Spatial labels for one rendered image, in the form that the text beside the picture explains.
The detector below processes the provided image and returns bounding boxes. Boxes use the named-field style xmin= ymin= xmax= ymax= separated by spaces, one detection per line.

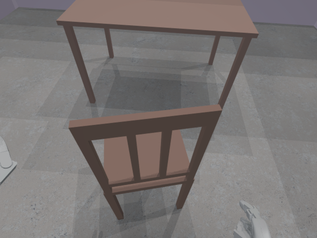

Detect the table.
xmin=56 ymin=0 xmax=259 ymax=109

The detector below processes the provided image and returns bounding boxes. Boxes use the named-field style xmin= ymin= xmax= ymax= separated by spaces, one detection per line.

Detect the chair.
xmin=68 ymin=104 xmax=222 ymax=220

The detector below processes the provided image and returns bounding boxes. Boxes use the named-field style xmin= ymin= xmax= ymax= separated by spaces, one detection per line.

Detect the robot left hand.
xmin=0 ymin=136 xmax=17 ymax=185

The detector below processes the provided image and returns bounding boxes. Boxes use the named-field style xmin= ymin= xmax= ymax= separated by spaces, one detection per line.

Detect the robot right hand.
xmin=234 ymin=200 xmax=271 ymax=238

